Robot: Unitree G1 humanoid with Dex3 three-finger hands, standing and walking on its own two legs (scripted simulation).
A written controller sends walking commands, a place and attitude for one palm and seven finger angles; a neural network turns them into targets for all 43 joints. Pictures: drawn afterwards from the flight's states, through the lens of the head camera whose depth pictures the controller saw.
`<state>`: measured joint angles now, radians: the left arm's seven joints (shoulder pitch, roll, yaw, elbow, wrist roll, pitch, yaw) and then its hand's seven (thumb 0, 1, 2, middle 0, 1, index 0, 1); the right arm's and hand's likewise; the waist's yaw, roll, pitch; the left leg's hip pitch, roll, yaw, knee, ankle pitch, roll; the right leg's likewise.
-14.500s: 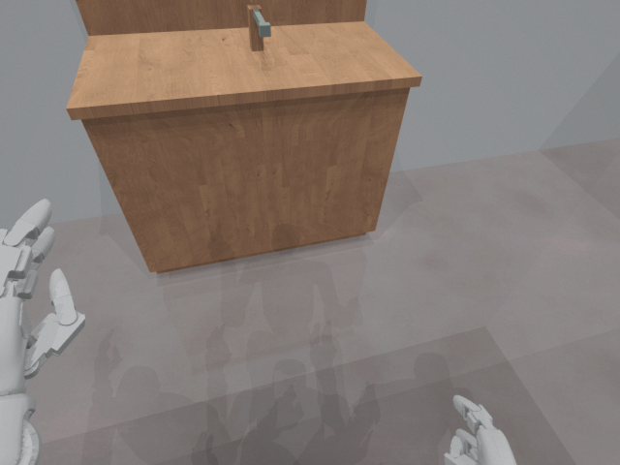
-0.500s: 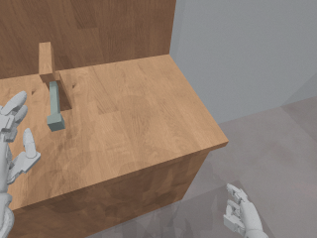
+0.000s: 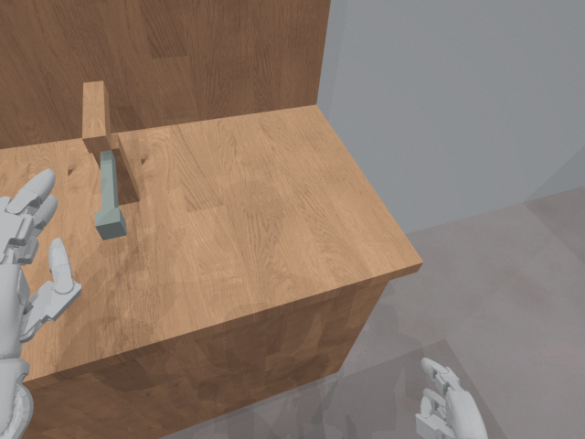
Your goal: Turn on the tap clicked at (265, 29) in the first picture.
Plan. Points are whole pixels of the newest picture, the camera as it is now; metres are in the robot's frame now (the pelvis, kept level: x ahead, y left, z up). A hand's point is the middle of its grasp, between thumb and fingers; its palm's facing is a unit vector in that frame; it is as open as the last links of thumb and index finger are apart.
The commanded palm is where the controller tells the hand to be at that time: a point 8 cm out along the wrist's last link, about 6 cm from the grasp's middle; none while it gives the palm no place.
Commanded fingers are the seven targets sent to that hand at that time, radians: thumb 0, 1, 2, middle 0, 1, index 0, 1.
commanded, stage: shuffle to correct the standing spot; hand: left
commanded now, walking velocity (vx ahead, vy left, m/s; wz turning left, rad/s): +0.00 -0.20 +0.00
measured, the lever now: (111, 223) +0.33 +0.27 +0.11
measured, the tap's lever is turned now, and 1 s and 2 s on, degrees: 0 0 0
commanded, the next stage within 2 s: none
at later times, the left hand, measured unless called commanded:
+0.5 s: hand (129, 287) +0.22 +0.19 +0.16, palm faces +0.33 -0.86 -0.38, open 7.4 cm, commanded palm +0.16 +0.23 +0.17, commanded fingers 0.00 0.90 0.90 -0.20 -0.30 -0.20 -0.30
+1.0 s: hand (155, 286) +0.23 +0.17 +0.15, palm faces +0.32 -0.86 -0.40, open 7.4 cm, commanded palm +0.17 +0.20 +0.17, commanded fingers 0.00 0.90 0.90 -0.20 -0.30 -0.20 -0.30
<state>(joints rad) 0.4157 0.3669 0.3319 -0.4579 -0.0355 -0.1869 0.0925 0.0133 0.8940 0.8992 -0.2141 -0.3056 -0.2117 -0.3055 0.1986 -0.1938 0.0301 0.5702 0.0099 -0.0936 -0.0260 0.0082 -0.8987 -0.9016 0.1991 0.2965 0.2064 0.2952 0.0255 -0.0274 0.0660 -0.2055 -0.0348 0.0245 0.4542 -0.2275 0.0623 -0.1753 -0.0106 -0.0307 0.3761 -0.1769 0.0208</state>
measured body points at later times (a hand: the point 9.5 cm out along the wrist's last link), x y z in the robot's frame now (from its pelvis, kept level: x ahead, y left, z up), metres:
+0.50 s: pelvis +0.00 -0.05 +0.00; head +0.03 -0.03 +0.45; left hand +0.20 +0.24 +0.18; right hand +0.18 -0.27 -0.08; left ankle +0.01 +0.07 -0.74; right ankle +0.02 -0.14 -0.74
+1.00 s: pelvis +0.01 -0.08 -0.01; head +0.03 -0.06 +0.44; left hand +0.20 +0.21 +0.18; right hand +0.17 -0.31 -0.09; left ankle +0.01 +0.07 -0.74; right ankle +0.02 -0.14 -0.74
